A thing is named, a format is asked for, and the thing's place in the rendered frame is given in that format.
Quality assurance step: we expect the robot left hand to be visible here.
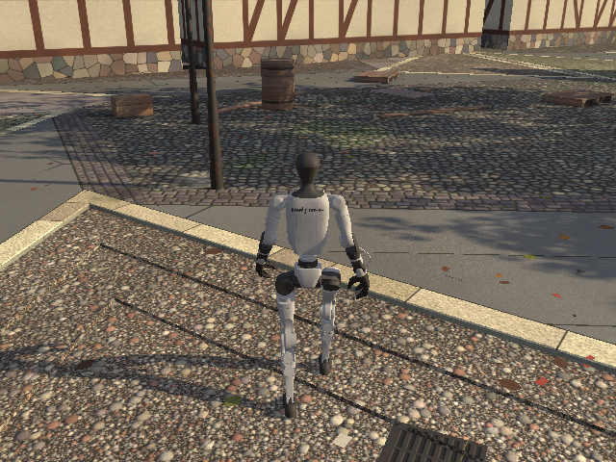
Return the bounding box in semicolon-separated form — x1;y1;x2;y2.
256;260;278;278

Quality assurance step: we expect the right robot forearm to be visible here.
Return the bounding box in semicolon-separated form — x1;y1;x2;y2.
346;233;367;277

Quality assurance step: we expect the robot torso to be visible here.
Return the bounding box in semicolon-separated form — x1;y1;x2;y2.
286;189;330;289

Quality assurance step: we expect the robot right hand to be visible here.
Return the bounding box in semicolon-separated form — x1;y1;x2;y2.
347;273;370;299

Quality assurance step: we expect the left robot upper arm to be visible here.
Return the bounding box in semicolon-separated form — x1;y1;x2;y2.
262;193;288;245

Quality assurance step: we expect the left robot forearm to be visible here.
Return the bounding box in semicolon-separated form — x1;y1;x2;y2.
256;231;272;265

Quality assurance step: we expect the right robot upper arm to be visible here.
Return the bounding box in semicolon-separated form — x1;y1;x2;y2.
327;193;354;248

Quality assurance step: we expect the right robot thigh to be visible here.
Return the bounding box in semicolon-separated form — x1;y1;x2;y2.
320;267;341;321

